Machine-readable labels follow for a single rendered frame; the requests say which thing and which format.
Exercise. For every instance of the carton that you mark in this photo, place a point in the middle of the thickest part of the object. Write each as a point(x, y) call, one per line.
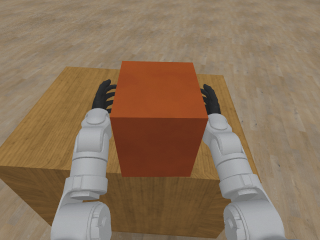
point(158, 118)

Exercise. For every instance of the pedestal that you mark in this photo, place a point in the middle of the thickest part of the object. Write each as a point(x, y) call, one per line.
point(36, 159)

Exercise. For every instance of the right robot hand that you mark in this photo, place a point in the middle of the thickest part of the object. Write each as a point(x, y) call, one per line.
point(211, 101)

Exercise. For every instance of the robot right upper arm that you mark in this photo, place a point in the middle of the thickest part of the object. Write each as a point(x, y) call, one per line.
point(252, 220)

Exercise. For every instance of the robot left upper arm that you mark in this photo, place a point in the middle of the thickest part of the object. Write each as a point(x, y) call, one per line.
point(82, 221)

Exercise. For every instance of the left robot forearm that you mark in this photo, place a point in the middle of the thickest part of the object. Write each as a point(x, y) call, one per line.
point(87, 180)

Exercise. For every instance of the left robot hand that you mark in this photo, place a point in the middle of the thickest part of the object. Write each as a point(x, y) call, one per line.
point(101, 96)

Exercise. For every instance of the right robot forearm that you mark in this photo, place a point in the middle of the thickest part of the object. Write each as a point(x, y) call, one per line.
point(237, 181)

